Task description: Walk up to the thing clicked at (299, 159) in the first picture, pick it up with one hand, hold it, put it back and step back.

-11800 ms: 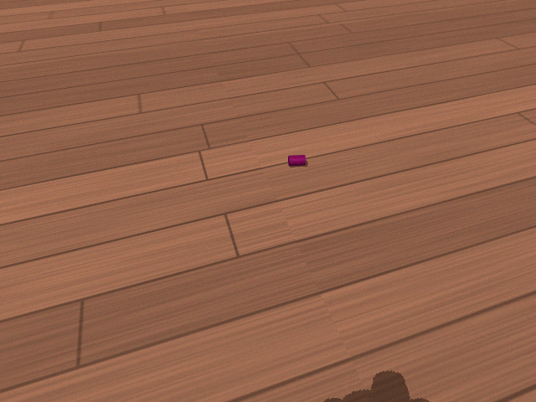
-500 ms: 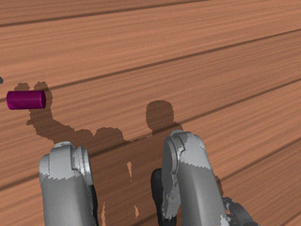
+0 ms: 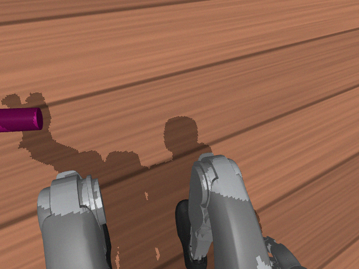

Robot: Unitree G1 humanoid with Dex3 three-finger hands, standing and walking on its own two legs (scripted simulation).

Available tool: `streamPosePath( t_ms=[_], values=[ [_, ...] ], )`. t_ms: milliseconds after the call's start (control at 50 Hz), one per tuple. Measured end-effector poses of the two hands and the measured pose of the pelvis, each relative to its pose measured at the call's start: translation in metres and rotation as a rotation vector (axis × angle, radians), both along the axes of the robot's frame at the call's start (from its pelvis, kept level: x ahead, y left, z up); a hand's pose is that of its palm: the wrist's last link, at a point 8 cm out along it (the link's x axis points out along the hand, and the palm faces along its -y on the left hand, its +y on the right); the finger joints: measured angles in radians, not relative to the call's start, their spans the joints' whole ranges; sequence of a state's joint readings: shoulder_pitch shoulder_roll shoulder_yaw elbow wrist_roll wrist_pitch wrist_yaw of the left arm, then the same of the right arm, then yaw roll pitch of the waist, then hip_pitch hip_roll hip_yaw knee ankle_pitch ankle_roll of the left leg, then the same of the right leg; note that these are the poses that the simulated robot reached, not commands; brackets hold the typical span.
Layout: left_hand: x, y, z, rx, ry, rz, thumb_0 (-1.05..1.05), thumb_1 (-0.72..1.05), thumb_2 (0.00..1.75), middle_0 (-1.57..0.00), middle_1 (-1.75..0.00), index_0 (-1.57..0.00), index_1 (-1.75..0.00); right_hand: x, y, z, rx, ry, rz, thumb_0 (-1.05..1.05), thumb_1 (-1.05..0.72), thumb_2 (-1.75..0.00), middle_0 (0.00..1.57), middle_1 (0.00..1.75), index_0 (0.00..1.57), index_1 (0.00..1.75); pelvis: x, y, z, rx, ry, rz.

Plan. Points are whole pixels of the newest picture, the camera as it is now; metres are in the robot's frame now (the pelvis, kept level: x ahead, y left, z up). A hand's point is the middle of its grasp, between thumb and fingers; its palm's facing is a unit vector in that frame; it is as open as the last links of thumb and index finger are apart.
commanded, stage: rise first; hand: left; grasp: from above
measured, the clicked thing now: (19, 119) +0.46 +0.34 -0.28
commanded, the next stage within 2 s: none
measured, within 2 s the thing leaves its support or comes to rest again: neither
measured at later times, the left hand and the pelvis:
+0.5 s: hand out of the picture +0.42 +0.38 -0.15, palm faces -0.44 -0.08 -0.89, open 13.4 cm; pelvis +0.00 +0.00 +0.00, yaw +0 degrees
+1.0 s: hand out of the picture +0.42 +0.38 -0.14, palm faces -0.44 -0.07 -0.89, open 13.3 cm; pelvis -0.01 +0.00 +0.00, yaw +0 degrees
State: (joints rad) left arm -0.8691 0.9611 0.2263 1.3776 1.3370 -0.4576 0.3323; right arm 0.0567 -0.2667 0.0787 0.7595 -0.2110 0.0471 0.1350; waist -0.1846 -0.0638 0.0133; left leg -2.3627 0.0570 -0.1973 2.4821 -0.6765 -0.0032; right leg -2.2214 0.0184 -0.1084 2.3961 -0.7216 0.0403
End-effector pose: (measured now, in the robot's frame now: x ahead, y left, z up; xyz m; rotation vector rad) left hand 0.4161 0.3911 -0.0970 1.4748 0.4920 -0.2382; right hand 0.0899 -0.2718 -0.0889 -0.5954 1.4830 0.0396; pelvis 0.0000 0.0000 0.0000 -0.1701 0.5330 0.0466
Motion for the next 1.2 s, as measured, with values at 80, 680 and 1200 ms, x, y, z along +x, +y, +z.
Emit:
streamPosePath(
  t_ms=[80, 680, 1200],
  values=[
    [0.001, -0.001, -0.002, -0.005, -0.003, 0.000, 0.00, -0.36, 0.86, -0.24, -0.86, -0.24, -0.86, -0.001, 0.001, 0.000, 0.002, -0.003, 0.000, 0.00, -0.92, -0.90, 0.20, 0.30, 0.20, 0.30, 0.000, 0.000, 0.000, -0.003, -0.002, 0.000],
    [0.006, -0.010, 0.005, 0.004, 0.004, -0.010, 0.00, -0.40, 0.89, -0.21, -0.89, -0.21, -0.90, -0.012, 0.005, 0.005, 0.029, -0.021, -0.014, 0.00, -0.92, -0.90, 0.20, 0.30, 0.20, 0.30, -0.004, 0.001, 0.003, -0.006, -0.005, 0.005],
    [0.007, -0.012, 0.013, 0.015, -0.005, -0.021, 0.00, -0.37, 0.87, -0.25, -0.85, -0.25, -0.86, -0.013, 0.006, 0.006, 0.036, -0.036, -0.024, 0.00, -0.92, -0.90, 0.20, 0.30, 0.20, 0.30, -0.005, 0.001, 0.004, -0.005, -0.002, 0.008]
  ],
)
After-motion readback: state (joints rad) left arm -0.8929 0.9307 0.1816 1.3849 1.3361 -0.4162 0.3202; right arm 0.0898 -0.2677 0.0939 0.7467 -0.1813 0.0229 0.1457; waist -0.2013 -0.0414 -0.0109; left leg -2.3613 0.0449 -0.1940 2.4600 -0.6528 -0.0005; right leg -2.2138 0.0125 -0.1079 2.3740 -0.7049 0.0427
